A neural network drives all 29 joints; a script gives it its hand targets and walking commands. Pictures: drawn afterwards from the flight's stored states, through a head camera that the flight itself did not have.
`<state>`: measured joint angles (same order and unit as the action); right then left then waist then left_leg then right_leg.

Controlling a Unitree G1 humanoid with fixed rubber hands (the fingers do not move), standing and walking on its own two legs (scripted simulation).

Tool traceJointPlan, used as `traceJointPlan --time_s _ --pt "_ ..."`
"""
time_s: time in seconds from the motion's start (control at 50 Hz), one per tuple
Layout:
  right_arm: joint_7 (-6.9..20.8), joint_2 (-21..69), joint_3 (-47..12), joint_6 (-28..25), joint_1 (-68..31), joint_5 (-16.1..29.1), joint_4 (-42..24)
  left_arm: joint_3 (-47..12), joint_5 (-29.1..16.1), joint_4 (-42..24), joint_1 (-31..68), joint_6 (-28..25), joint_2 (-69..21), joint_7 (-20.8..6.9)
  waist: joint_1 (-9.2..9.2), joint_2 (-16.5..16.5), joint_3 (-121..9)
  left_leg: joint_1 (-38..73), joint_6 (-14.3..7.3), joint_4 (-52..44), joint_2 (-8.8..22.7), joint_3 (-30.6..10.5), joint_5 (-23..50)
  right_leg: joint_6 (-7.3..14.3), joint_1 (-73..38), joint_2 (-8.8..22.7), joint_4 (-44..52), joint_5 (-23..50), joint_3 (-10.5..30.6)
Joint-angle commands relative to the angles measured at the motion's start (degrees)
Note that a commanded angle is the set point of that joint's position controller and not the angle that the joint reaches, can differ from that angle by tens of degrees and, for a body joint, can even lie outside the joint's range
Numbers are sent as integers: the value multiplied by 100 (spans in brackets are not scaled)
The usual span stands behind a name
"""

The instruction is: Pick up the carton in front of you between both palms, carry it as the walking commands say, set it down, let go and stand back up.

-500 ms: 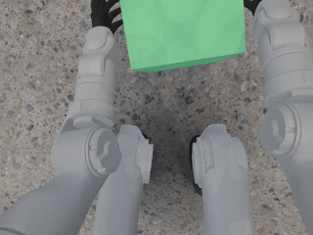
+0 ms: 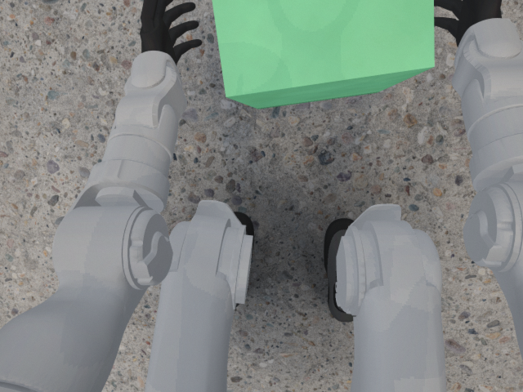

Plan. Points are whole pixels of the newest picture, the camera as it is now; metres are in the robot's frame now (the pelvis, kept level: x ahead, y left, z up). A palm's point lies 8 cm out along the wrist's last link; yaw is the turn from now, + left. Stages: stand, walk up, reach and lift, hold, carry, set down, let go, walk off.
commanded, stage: set down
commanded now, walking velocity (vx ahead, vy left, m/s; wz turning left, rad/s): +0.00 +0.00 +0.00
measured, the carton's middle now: (312, 17) +0.55 -0.05 -0.24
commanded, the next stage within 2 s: let go in 1.14 s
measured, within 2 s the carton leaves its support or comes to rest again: neither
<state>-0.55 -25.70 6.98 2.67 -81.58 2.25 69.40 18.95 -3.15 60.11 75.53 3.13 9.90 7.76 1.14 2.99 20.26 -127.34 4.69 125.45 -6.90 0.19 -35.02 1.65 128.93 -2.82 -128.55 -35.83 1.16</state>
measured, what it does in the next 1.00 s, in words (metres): rises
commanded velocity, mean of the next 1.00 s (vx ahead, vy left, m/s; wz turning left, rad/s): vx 0.00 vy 0.00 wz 0.00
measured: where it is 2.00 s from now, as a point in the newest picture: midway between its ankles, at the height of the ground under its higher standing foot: (286, 281)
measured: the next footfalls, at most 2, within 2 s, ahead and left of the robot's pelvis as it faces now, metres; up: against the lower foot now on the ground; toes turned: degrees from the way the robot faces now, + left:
none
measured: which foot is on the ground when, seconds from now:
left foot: down 0.00-1.00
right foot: down 0.00-1.00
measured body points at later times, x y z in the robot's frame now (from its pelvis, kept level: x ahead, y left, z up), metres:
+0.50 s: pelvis +0.00 +0.00 +0.07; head +0.33 -0.04 +0.37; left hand +0.53 +0.14 -0.05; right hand +0.56 -0.24 -0.05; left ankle +0.11 +0.12 -0.33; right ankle +0.09 -0.10 -0.33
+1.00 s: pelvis +0.01 +0.00 +0.21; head +0.33 -0.04 +0.52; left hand +0.53 +0.14 +0.10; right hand +0.56 -0.26 +0.10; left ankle +0.11 +0.12 -0.33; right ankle +0.09 -0.10 -0.33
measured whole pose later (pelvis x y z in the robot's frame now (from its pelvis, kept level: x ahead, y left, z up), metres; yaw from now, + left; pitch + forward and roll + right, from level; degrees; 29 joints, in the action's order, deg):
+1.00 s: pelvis +0.01 +0.00 +0.21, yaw -2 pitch +46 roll +4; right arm 6.2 -26.2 12.3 10.8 -72.0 -0.3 56.5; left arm 18.3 -2.4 37.9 59.5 11.9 4.8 10.0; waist 3.1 0.3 -1.5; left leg -102.9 2.3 81.4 -3.6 -1.1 -24.6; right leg 1.4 104.6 -3.2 -83.8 -25.1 2.3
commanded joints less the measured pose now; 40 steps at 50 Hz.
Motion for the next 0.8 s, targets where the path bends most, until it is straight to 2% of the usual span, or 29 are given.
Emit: traceJointPlan --time_s 0.0,0.06,0.12,0.18,0.24,0.28,0.36,0.46,0.66,0.78 --pt "-54 -1005 -474 -292 -2108 656 -960 -645 -767 -678 1371 -215 455 62 -200 -648 -6269 2350 -68 -486 225 297 2403 -106 -3318 261 1106 2631 324" --pt "24 -1095 -743 -211 -2348 992 -1052 -892 -1087 -852 1584 -142 530 120 -157 -823 -6762 2613 -110 -558 266 284 2182 -92 -3712 330 1125 2380 275" --pt "91 -1225 -827 -35 -2302 1124 -967 -865 -1122 -986 1561 -10 726 266 -14 -954 -7167 2835 -144 -689 290 375 1894 -103 -4160 342 1189 2137 212" --pt "121 -1339 -785 129 -2138 1084 -970 -761 -996 -1288 1385 121 814 439 94 -1007 -7837 3241 -167 -895 256 508 1792 -116 -4665 292 1349 2072 107" --pt "112 -1380 -602 310 -1972 916 -1226 -643 -789 -1825 1197 288 807 575 96 -978 -8422 3601 -208 -1220 170 593 1822 -112 -4981 184 1653 2121 -18" --pt "117 -1322 -429 429 -1804 766 -1259 -541 -629 -1999 1045 416 708 615 86 -910 -8245 3586 -220 -1457 126 605 1767 -109 -4854 122 1890 2063 -60" --pt "224 -1090 -126 486 -1475 463 -1099 -336 -356 -1911 718 513 371 548 78 -795 -7290 3225 -215 -1867 111 538 1673 -100 -4169 97 2301 1924 -62" --pt "347 -969 81 407 -1269 237 -1074 -240 -206 -1895 480 496 157 437 80 -791 -7179 3266 -166 -2361 124 483 1825 -114 -4103 84 2766 2063 -84" --pt "478 -1052 307 601 -1122 44 -1727 -203 -163 -2551 182 680 150 420 90 -1007 -8343 3919 -90 -3399 80 541 2099 -185 -5474 -48 3734 2629 -166" --pt "560 -995 405 745 -918 -41 -1980 -160 -96 -2854 -96 804 126 368 130 -1072 -8500 4221 -90 -4058 80 560 2205 -218 -6211 -82 4351 2942 -142"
